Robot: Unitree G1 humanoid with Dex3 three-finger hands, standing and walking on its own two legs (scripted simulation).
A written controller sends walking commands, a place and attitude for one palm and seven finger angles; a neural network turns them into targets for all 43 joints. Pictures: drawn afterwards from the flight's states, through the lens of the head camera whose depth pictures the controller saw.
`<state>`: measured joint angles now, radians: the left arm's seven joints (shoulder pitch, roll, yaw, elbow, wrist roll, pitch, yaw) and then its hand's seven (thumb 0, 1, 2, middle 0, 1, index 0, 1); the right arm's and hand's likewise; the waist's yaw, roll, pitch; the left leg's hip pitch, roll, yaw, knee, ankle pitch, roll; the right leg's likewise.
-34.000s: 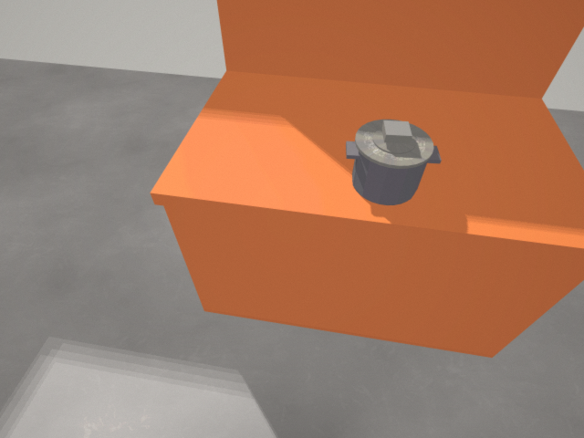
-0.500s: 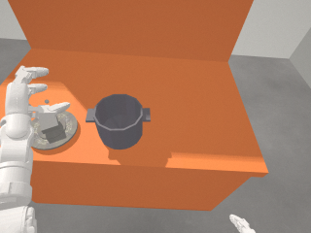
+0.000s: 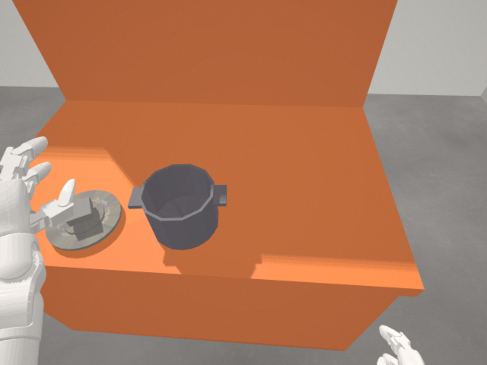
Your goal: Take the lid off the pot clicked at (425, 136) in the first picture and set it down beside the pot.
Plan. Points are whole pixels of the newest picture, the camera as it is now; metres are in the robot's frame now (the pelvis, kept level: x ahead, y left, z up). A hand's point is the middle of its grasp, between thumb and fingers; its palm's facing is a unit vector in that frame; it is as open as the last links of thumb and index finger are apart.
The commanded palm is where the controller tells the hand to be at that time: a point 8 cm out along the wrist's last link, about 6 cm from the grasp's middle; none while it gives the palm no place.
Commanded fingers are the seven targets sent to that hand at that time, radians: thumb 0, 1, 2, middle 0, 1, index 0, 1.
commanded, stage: draw the hand back to the body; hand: left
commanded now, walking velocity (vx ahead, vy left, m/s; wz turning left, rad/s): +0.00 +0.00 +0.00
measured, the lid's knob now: (79, 211) +0.43 +0.43 -0.07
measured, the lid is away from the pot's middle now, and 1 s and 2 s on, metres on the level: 0.24 0.24 0.24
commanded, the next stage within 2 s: step back with the hand held close in 1.02 s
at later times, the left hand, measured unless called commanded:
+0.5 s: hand (45, 248) +0.22 +0.27 +0.15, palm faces +0.45 -0.82 -0.37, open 7.5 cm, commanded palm +0.16 +0.30 +0.17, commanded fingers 0.00 0.90 0.90 -0.20 -0.30 -0.20 -0.30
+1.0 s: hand (32, 294) +0.16 +0.25 +0.16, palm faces +0.38 -0.83 -0.41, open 7.4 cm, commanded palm +0.11 +0.29 +0.18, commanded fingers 0.00 0.90 0.90 -0.20 -0.30 -0.20 -0.30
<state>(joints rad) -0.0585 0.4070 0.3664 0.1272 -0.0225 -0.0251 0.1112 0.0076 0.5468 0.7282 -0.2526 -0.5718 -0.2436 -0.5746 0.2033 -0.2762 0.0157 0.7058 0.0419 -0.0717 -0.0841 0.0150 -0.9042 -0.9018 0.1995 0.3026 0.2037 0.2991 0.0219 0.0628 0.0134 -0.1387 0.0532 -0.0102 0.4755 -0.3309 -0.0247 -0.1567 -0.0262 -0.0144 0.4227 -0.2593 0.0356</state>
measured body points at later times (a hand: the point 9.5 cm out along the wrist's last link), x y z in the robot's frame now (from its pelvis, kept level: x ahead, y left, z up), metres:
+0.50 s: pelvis -0.02 +0.00 +0.00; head -0.03 -0.02 +0.45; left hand +0.19 +0.31 +0.17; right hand +0.17 -0.22 -0.09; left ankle -0.05 +0.13 -0.74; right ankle -0.02 -0.15 -0.74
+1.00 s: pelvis -0.02 +0.01 +0.00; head -0.04 +0.00 +0.45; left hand +0.13 +0.29 +0.18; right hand +0.18 -0.20 -0.08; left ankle -0.05 +0.13 -0.74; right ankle -0.02 -0.15 -0.74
